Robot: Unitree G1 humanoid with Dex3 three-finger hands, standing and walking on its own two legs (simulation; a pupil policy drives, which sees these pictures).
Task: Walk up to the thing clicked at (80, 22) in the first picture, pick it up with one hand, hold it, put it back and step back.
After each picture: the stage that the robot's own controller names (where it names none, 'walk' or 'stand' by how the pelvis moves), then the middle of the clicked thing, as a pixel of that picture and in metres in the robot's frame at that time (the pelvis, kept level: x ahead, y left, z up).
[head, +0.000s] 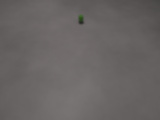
stand; (80, 19) +1.88 -0.01 -0.72
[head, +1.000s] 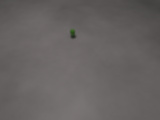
walk; (72, 33) +1.74 +0.21 -0.71
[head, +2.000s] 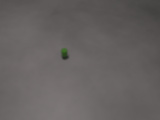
walk; (64, 54) +1.19 +0.24 -0.71
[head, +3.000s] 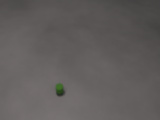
walk; (59, 90) +0.73 +0.18 -0.70
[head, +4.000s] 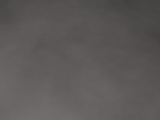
walk; out of the picture +0.42 +0.17 -0.71
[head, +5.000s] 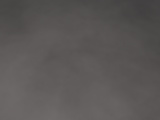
stand; out of the picture +0.33 +0.15 -0.72
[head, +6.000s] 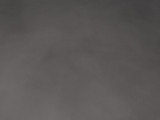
stand; out of the picture +0.34 +0.15 -0.73
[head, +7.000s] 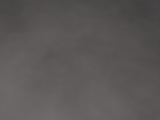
stand; out of the picture +0.32 +0.16 -0.73
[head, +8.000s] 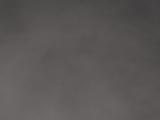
stand; out of the picture +0.32 +0.16 -0.73
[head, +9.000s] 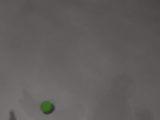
go down; (46, 107) +0.36 +0.16 -0.58
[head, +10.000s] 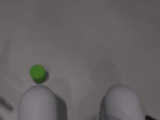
go down; (38, 74) +0.41 +0.18 -0.32
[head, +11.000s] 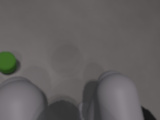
close in; (6, 64) +0.41 +0.21 -0.25
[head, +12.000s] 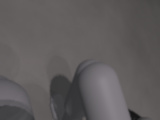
close; out of the picture +0.41 +0.23 -0.22
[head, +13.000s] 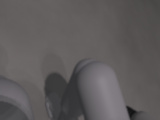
close; out of the picture +0.40 +0.23 -0.22
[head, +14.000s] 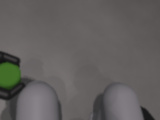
lift; (9, 79) +0.32 +0.24 -0.08
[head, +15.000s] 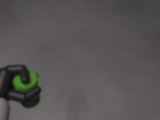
hold; (28, 90) +0.32 +0.18 +0.05
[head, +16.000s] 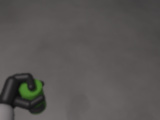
hold; (34, 97) +0.31 +0.17 +0.00
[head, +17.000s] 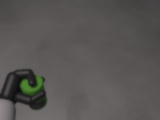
hold; (35, 93) +0.32 +0.17 +0.00
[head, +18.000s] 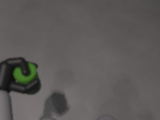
crouch; (28, 79) +0.37 +0.17 -0.06
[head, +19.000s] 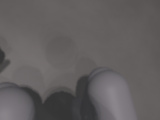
lower; out of the picture +0.43 +0.23 -0.17
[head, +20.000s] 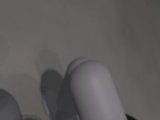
lower; out of the picture +0.43 +0.26 -0.23
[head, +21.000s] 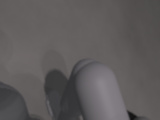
lower; out of the picture +0.42 +0.26 -0.23
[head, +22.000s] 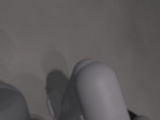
lower; out of the picture +0.42 +0.25 -0.23
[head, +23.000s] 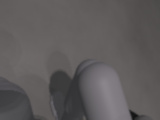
lower; out of the picture +0.41 +0.24 -0.23
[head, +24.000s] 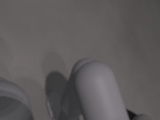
open; out of the picture +0.40 +0.22 -0.23
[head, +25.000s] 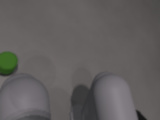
stand; (6, 64) +0.40 +0.20 -0.25
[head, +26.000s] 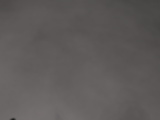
stand; out of the picture +0.35 +0.14 -0.63
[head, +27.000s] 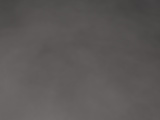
stand; out of the picture +0.35 +0.15 -0.67
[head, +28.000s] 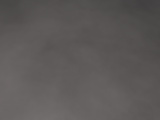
stand; out of the picture +0.35 +0.15 -0.67
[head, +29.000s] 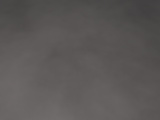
walk; out of the picture +0.36 +0.14 -0.72
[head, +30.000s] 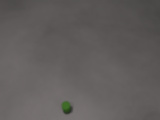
walk; (66, 107) +0.49 +0.15 -0.71
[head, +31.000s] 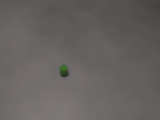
walk; (63, 71) +0.80 +0.13 -0.70
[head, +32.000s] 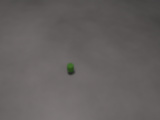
stand; (70, 69) +1.01 +0.12 -0.71
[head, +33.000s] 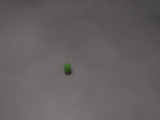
stand; (67, 69) +1.00 +0.15 -0.73
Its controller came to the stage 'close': yes
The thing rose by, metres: 0.72
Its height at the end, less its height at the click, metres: +0.00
